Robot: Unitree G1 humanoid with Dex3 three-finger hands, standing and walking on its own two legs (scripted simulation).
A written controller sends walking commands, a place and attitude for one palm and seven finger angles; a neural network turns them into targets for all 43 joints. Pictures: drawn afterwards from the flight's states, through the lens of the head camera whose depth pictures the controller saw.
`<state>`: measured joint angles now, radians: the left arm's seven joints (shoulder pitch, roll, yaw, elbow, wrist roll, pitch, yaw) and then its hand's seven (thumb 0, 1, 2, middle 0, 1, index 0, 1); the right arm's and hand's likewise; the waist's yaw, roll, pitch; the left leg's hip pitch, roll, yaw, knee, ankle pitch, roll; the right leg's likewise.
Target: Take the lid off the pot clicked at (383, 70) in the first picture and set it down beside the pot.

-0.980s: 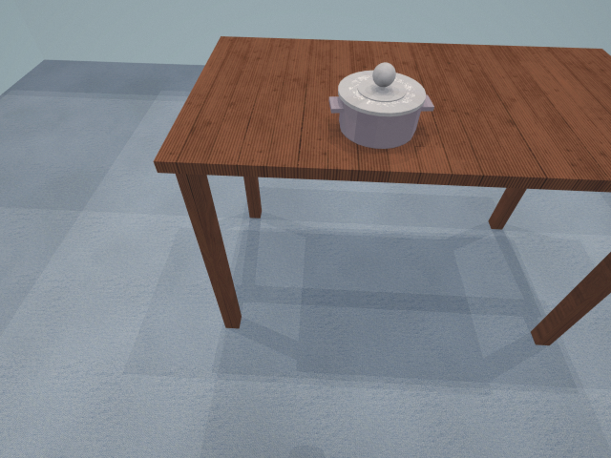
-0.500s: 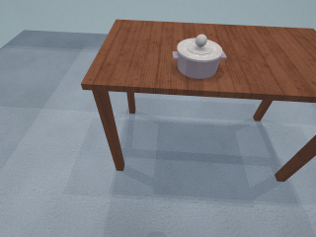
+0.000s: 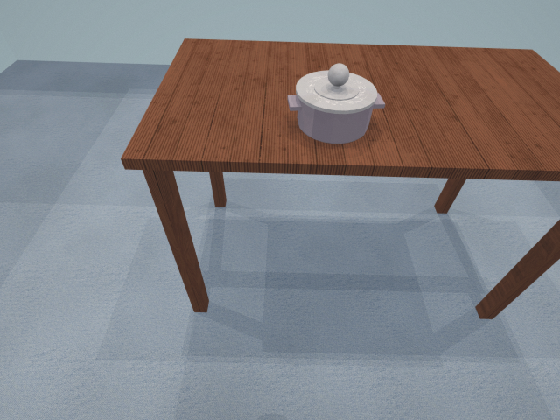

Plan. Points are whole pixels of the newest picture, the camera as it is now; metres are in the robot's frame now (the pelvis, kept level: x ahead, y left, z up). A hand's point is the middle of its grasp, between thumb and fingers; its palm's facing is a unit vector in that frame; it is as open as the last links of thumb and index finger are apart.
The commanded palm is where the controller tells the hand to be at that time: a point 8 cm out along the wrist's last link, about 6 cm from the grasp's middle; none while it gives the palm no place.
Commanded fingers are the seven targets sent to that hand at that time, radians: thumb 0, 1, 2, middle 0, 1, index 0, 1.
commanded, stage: take the last steps up to it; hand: left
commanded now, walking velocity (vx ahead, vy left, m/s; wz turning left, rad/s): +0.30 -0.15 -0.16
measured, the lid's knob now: (338, 74) +0.78 -0.08 +0.13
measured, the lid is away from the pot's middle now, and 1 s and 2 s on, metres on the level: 0.00 0.00 0.00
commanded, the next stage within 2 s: come to a stop and stand still in 0.60 s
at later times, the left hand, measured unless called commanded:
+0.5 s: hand out of the picture +0.10 +0.08 -0.18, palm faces +0.05 -0.99 -0.12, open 7.4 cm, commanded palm none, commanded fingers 0.00 0.90 0.90 -0.20 -0.30 -0.20 -0.30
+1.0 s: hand (275, 302) +0.38 +0.03 -0.17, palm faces -0.01 -0.97 -0.25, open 7.3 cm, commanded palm none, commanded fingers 0.00 0.90 0.90 -0.20 -0.30 -0.20 -0.30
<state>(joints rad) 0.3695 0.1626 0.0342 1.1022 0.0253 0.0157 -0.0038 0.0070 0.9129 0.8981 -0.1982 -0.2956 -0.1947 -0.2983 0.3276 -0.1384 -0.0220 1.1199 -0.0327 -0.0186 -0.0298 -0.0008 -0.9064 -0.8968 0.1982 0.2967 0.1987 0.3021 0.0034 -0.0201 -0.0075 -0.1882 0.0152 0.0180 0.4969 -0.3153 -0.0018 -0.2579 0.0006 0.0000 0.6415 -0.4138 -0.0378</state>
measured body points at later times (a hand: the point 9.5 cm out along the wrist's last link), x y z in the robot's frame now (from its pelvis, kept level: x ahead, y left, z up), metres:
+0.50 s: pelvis +0.16 -0.07 -0.01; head +0.19 -0.05 +0.44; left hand +0.10 +0.13 -0.17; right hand +0.25 -0.29 -0.15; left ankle +0.26 +0.03 -0.73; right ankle +0.04 -0.13 -0.73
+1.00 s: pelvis +0.29 -0.16 -0.01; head +0.35 -0.17 +0.44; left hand +0.38 +0.08 -0.15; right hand +0.31 -0.42 -0.17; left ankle +0.25 -0.03 -0.67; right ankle +0.35 -0.29 -0.73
